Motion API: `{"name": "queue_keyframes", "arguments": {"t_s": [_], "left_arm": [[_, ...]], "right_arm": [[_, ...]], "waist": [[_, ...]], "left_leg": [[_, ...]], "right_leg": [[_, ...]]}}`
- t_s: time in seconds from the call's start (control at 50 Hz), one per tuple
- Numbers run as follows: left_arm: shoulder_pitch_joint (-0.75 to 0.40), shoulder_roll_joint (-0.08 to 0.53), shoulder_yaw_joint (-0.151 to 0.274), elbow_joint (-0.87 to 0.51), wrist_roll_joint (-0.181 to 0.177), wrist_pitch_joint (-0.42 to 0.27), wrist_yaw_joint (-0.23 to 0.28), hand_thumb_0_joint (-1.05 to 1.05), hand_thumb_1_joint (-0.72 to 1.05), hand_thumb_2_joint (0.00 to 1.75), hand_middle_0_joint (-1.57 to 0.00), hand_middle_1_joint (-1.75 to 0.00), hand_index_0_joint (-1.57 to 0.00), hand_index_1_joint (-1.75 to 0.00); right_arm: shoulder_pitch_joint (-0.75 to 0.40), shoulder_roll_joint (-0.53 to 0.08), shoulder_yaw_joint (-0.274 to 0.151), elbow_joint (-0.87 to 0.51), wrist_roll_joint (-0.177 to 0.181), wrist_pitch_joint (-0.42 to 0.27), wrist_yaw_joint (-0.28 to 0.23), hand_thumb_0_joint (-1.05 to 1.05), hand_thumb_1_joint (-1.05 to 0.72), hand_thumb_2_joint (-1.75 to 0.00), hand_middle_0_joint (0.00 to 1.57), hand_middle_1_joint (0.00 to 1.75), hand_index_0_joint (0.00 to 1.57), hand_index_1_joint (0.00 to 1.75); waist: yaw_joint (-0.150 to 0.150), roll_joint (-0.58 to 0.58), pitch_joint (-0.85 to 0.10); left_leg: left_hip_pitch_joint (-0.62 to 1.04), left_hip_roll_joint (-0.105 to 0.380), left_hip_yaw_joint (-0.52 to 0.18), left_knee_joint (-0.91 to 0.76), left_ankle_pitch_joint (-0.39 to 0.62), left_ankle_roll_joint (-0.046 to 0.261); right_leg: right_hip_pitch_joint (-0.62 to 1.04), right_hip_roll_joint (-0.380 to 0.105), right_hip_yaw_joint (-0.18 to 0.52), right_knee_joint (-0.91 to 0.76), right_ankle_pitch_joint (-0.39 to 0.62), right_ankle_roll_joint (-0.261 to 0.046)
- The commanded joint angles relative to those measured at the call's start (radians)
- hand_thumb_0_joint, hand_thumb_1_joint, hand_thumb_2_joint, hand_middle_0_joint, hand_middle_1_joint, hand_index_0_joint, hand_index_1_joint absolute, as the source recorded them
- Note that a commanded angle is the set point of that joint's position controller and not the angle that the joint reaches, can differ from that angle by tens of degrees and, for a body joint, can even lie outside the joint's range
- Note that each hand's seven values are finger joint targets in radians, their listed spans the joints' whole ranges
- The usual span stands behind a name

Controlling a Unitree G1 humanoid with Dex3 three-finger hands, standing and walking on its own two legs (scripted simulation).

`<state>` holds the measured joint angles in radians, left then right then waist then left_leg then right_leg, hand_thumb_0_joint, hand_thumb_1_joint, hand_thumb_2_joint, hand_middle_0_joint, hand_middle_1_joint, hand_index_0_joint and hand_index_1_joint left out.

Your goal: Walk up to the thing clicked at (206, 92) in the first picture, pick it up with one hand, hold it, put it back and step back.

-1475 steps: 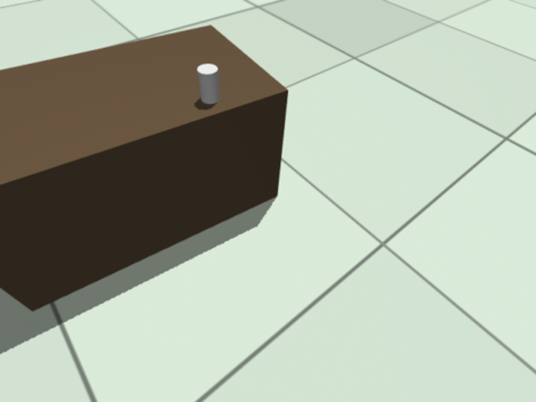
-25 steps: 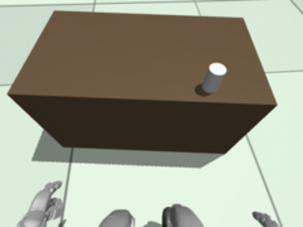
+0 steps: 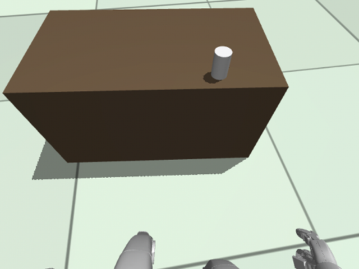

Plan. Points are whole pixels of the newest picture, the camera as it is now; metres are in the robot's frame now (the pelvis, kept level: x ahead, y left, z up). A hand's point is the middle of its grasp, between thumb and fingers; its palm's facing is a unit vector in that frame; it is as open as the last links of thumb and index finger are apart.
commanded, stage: step back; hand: right
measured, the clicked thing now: (221, 63) +0.82 -0.14 -0.09
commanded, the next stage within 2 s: stand in 1.88 s
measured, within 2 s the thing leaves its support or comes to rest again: neither
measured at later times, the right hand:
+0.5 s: hand out of the picture -0.05 -0.29 -0.13, palm faces -0.16 +0.90 -0.40, open 7.3 cm
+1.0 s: hand out of the picture -0.17 -0.32 -0.16, palm faces -0.20 +0.92 -0.34, open 7.3 cm
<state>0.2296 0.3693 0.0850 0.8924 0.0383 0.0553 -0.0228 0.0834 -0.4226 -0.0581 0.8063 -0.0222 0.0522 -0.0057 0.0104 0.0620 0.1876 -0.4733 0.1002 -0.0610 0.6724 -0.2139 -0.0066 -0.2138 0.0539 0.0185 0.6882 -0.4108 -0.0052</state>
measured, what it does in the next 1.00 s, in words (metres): walks backwards: left foot, then right foot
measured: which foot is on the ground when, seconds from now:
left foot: down 0.00-0.00, up 0.02-0.34, down 0.36-0.70, up 0.72-1.00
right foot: down 0.00-0.38, up 0.40-0.66, down 0.68-1.00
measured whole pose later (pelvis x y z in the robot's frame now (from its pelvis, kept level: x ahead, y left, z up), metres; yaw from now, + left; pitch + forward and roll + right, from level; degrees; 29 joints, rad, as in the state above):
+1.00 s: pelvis -0.28 -0.06 +0.01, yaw +8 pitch -2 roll +1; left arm 0.24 0.39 0.08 0.91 0.05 -0.02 0.01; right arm 0.21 -0.42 -0.06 0.95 -0.03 0.07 0.02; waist 0.03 0.07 0.10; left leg -0.30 0.00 -0.08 0.73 -0.51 -0.02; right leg -0.31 -0.06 -0.05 0.68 -0.35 0.00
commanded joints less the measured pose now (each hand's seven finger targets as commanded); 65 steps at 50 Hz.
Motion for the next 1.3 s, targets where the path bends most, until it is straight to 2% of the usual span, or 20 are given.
{"name": "queue_keyframes", "arguments": {"t_s": [0.0,0.08,0.24,0.32,0.4,0.48,0.64,0.68,0.7,0.72,0.8,0.88,0.98,1.0,1.04,1.06,1.12,1.22,1.26,1.28], "left_arm": [[-0.076,0.414,0.101,-0.147,0.019,-0.023,0.024,0.0,0.9,0.9,-0.2,-0.3,-0.2,-0.3],[-0.163,0.228,0.065,-0.157,0.006,-0.035,0.036,0.0,0.9,0.9,-0.2,-0.3,-0.2,-0.3],[0.002,0.233,0.063,-0.17,-0.001,-0.019,0.065,0.0,0.9,0.9,-0.2,-0.3,-0.2,-0.3],[-0.088,0.248,0.045,-0.194,-0.019,-0.005,0.056,0.0,0.9,0.9,-0.2,-0.3,-0.2,-0.3],[-0.182,0.22,0.047,-0.209,-0.023,-0.003,0.06,0.0,0.9,0.9,-0.2,-0.3,-0.2,-0.3],[-0.06,0.202,0.039,-0.131,-0.034,-0.001,0.046,0.0,0.9,0.9,-0.2,-0.3,-0.2,-0.3],[0.055,0.168,0.018,-0.037,-0.015,-0.079,0.068,0.0,0.9,0.9,-0.2,-0.3,-0.2,-0.3],[0.058,0.329,0.063,-0.031,0.011,-0.09,0.071,0.0,0.9,0.9,-0.2,-0.3,-0.2,-0.3],[-0.004,0.416,0.082,-0.067,0.015,-0.086,0.075,0.0,0.9,0.9,-0.2,-0.3,-0.2,-0.3],[-0.077,0.415,0.081,-0.086,0.005,-0.092,0.082,0.0,0.9,0.9,-0.2,-0.3,-0.2,-0.3],[-0.094,0.258,0.047,-0.051,-0.002,-0.099,0.079,0.0,0.9,0.9,-0.2,-0.3,-0.2,-0.3],[0.041,0.285,0.06,-0.027,0.013,-0.101,0.064,0.0,0.9,0.9,-0.2,-0.3,-0.2,-0.3],[-0.043,0.302,0.047,-0.047,0.005,-0.08,0.041,0.0,0.9,0.9,-0.2,-0.3,-0.2,-0.3],[-0.012,0.251,0.023,-0.046,0.006,-0.076,0.039,0.0,0.9,0.9,-0.2,-0.3,-0.2,-0.3],[-0.083,0.184,0.004,-0.065,-0.019,-0.08,0.042,0.0,0.9,0.9,-0.2,-0.3,-0.2,-0.3],[-0.136,0.282,0.031,-0.054,-0.003,-0.084,0.042,0.0,0.9,0.9,-0.2,-0.3,-0.2,-0.3],[-0.014,0.237,0.02,-0.005,-0.021,-0.099,0.017,0.0,0.9,0.9,-0.2,-0.3,-0.2,-0.3],[0.066,0.193,0.027,0.041,-0.01,-0.11,0.022,0.0,0.9,0.9,-0.2,-0.3,-0.2,-0.3],[0.138,0.255,0.048,0.066,0.009,-0.125,0.041,0.0,0.9,0.9,-0.2,-0.3,-0.2,-0.3],[0.123,0.349,0.071,0.052,0.017,-0.13,0.047,0.0,0.9,0.9,-0.2,-0.3,-0.2,-0.3]], "right_arm": [[-0.014,-0.215,-0.081,-0.074,0.001,-0.008,-0.044,0.0,-0.9,-0.9,0.2,0.3,0.2,0.3],[0.156,-0.142,-0.036,0.007,0.02,-0.024,-0.035,0.0,-0.9,-0.9,0.2,0.3,0.2,0.3],[0.12,-0.132,-0.026,-0.025,-0.002,-0.049,-0.038,0.0,-0.9,-0.9,0.2,0.3,0.2,0.3],[0.245,-0.146,-0.045,0.033,-0.001,-0.042,-0.029,0.0,-0.9,-0.9,0.2,0.3,0.2,0.3],[0.107,-0.333,-0.084,-0.02,-0.023,-0.036,-0.019,0.0,-0.9,-0.9,0.2,0.3,0.2,0.3],[-0.003,-0.203,-0.044,-0.053,-0.027,-0.033,-0.027,0.0,-0.9,-0.9,0.2,0.3,0.2,0.3],[0.024,-0.196,-0.049,-0.029,-0.005,0.019,0.003,0.0,-0.9,-0.9,0.2,0.3,0.2,0.3],[0.049,-0.106,-0.022,-0.051,-0.001,0.014,0.006,0.0,-0.9,-0.9,0.2,0.3,0.2,0.3],[-0.027,-0.141,-0.037,-0.074,-0.014,0.023,-0.006,0.0,-0.9,-0.9,0.2,0.3,0.2,0.3],[-0.036,-0.2,-0.068,-0.065,-0.006,0.028,-0.007,0.0,-0.9,-0.9,0.2,0.3,0.2,0.3],[0.056,-0.14,-0.04,0.008,0.01,0.004,0.005,0.0,-0.9,-0.9,0.2,0.3,0.2,0.3],[-0.03,-0.139,-0.036,-0.013,-0.01,-0.016,0.009,0.0,-0.9,-0.9,0.2,0.3,0.2,0.3],[0.097,-0.142,-0.058,0.071,-0.016,-0.051,0.025,0.0,-0.9,-0.9,0.2,0.3,0.2,0.3],[0.134,-0.166,-0.071,0.098,-0.021,-0.057,0.021,0.0,-0.9,-0.9,0.2,0.3,0.2,0.3],[0.184,-0.3,-0.092,0.093,-0.029,-0.061,0.015,0.0,-0.9,-0.9,0.2,0.3,0.2,0.3],[0.138,-0.336,-0.1,0.086,-0.016,-0.061,0.02,0.0,-0.9,-0.9,0.2,0.3,0.2,0.3],[0.013,-0.204,-0.056,0.059,-0.026,-0.069,0.019,0.0,-0.9,-0.9,0.2,0.3,0.2,0.3],[0.009,-0.194,-0.058,0.062,-0.019,-0.051,0.025,0.0,-0.9,-0.9,0.2,0.3,0.2,0.3],[0.035,-0.095,-0.031,0.051,-0.01,-0.044,0.02,0.0,-0.9,-0.9,0.2,0.3,0.2,0.3],[0.033,-0.051,-0.019,0.037,-0.01,-0.046,0.014,0.0,-0.9,-0.9,0.2,0.3,0.2,0.3]], "waist": [[0.049,-0.35,-0.009],[-0.053,-0.216,-0.116],[0.071,-0.272,-0.273],[-0.002,-0.222,-0.314],[-0.035,0.182,-0.213],[0.039,0.056,-0.173],[0.015,0.109,-0.3],[0.014,-0.239,-0.256],[0.068,-0.256,-0.208],[0.048,-0.264,-0.134],[-0.02,-0.127,-0.176],[0.084,-0.236,-0.174],[0.013,-0.262,-0.171],[-0.005,-0.161,-0.19],[-0.062,0.17,-0.18],[-0.065,0.099,-0.094],[0.013,0.084,-0.07],[0.042,0.133,-0.128],[0.077,-0.08,-0.157],[0.087,-0.241,-0.129]], "left_leg": [[-0.014,-0.145,-0.125,0.485,-0.366,-0.004],[-0.046,-0.235,-0.106,0.534,-0.191,0.0],[-0.035,-0.133,-0.003,0.105,-0.299,-0.009],[0.225,-0.135,0.069,-0.217,-0.015,0.037],[0.092,0.332,-0.484,-0.341,0.285,0.355],[0.103,0.149,-0.156,-0.254,0.369,0.247],[0.338,0.056,-0.062,-0.002,0.215,0.154],[-0.116,-0.137,-0.033,0.195,-0.28,0.049],[-0.07,-0.127,-0.14,0.351,-0.388,0.006],[0.008,-0.083,-0.204,0.489,-0.355,0.001],[-0.048,-0.181,-0.122,0.461,-0.194,-0.007],[-0.105,-0.123,-0.054,0.207,-0.265,-0.026],[0.312,-0.127,0.081,-0.267,-0.182,0.018],[0.443,-0.129,0.031,-0.268,-0.155,0.034],[0.413,0.233,-0.558,-0.475,-0.674,0.206],[0.186,0.281,-0.592,-0.519,-0.761,0.275],[0.179,0.11,-0.255,-0.398,-0.443,0.184],[0.073,0.05,-0.124,-0.264,-0.413,0.132],[-0.078,-0.057,-0.031,0.059,-0.375,0.07],[-0.217,-0.183,-0.005,0.235,-0.384,0.031]], "right_leg": [[-0.439,-0.488,0.643,-0.552,-0.307,-0.275],[-0.135,-0.204,0.13,-0.274,0.342,-0.106],[0.262,-0.345,0.222,-0.121,0.732,-0.203],[0.107,-0.298,0.173,-0.057,0.57,-0.132],[-0.162,-0.023,0.081,0.474,-0.26,-0.004],[-0.192,0.04,0.104,0.585,-0.113,-0.009],[0.018,-0.025,-0.053,-0.39,0.213,0.022],[0.193,-0.267,0.394,-0.354,0.174,-0.06],[-0.091,-0.495,0.581,-0.394,0.124,-0.249],[-0.266,-0.532,0.639,-0.432,0.063,-0.298],[-0.001,-0.239,0.13,-0.201,0.46,-0.135],[0.156,-0.268,0.225,-0.251,0.103,-0.161],[-0.106,-0.272,0.17,-0.22,-0.1,-0.136],[-0.212,-0.217,0.106,-0.103,-0.057,-0.101],[-0.473,-0.043,-0.089,0.214,-0.182,-0.009],[-0.36,-0.1,0.03,0.29,-0.189,-0.012],[-0.242,-0.105,0.003,0.131,-0.059,-0.019],[0.064,-0.033,-0.092,-0.194,0.093,-0.014],[0.222,-0.137,0.169,-0.34,-0.048,-0.05],[0.173,-0.373,0.557,-0.501,-0.335,-0.135]]}}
